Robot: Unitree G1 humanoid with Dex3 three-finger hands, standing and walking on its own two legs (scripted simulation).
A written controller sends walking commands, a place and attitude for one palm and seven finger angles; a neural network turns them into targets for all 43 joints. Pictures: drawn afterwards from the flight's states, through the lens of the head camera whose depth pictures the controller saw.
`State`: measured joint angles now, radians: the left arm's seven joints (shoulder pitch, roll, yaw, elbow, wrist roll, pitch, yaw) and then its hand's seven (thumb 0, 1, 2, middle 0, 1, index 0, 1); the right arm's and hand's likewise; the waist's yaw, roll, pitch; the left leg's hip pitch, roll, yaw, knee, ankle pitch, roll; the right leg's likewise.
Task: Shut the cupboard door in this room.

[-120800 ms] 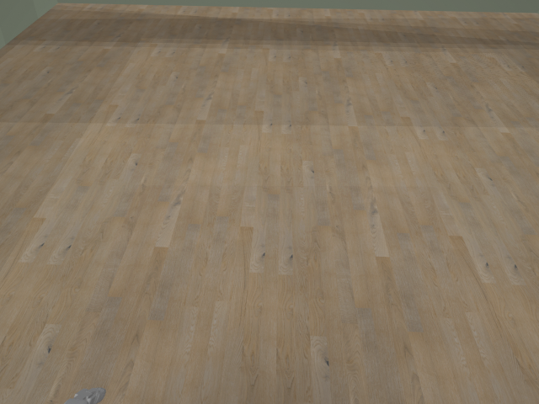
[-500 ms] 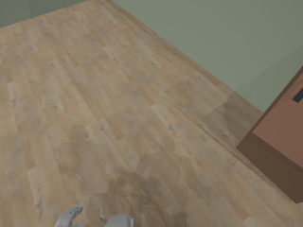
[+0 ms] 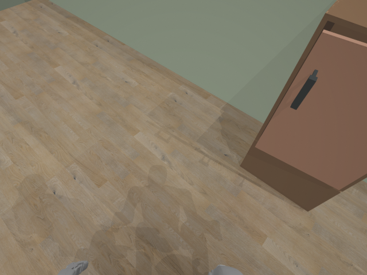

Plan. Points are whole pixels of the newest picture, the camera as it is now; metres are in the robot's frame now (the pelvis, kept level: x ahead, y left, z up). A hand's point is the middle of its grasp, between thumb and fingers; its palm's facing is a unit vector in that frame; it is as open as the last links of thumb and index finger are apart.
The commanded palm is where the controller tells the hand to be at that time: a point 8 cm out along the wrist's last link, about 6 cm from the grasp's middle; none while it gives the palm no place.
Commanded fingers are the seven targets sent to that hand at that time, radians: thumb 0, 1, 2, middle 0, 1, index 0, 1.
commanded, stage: turn to face it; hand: left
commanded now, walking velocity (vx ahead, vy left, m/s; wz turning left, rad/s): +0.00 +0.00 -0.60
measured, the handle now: (304, 89) +0.67 -0.35 -0.02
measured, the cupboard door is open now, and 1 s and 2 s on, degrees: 6 6 6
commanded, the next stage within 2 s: take the last steps up to it in 0.68 s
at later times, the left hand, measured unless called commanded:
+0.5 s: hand (119, 254) +0.18 +0.17 -0.18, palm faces -0.23 -0.95 -0.21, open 7.4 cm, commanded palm none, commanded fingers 0.00 0.90 0.90 -0.20 -0.30 -0.20 -0.30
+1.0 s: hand (147, 247) +0.19 +0.10 -0.16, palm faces -0.39 -0.90 -0.21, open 7.4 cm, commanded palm none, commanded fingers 0.00 0.90 0.90 -0.20 -0.30 -0.20 -0.30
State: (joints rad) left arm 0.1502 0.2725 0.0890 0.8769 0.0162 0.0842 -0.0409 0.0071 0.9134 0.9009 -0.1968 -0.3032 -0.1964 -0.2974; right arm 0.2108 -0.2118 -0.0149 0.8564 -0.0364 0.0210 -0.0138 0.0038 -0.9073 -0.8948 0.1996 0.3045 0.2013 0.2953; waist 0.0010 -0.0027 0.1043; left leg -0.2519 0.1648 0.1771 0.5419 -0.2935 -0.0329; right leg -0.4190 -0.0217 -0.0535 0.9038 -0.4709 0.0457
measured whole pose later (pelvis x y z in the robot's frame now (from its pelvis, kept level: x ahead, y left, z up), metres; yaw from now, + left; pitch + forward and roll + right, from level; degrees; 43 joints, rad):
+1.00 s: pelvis +0.06 -0.05 +0.00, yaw -23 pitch +1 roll +0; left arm 0.22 0.19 0.04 0.97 0.02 0.02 -0.01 0.00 0.91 0.90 -0.20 -0.30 -0.20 -0.30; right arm 0.26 -0.24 -0.05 0.97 -0.03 0.04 0.00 0.01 -0.91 -0.90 0.19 0.30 0.20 0.29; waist -0.03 0.01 0.04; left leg -0.44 0.08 0.10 0.93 -0.43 -0.06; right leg -0.17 0.01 -0.02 0.45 -0.30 -0.03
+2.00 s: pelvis +0.19 -0.27 -0.01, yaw -31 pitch +0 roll +1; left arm 0.18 0.18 0.03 0.99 0.01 0.04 0.04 0.00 0.92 0.90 -0.20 -0.30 -0.20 -0.30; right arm 0.08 -0.17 -0.01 0.93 -0.02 0.04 -0.02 0.00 -0.91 -0.90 0.20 0.30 0.20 0.29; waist 0.04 0.00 0.10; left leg -0.30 0.03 0.09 0.55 -0.24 0.01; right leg -0.27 0.00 -0.03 0.70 -0.42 0.00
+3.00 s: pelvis +0.18 -0.21 +0.01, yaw -31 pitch -1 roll +0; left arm 0.25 0.17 0.01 1.14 0.01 0.01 0.02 0.00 0.91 0.90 -0.20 -0.30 -0.20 -0.30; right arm 0.30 -0.13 0.00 1.10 -0.01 0.00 -0.03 0.00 -0.91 -0.90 0.20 0.30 0.20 0.29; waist 0.01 -0.04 0.05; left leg -0.12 0.02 0.04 0.39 -0.25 -0.01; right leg -0.19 -0.05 0.01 0.40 -0.19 0.04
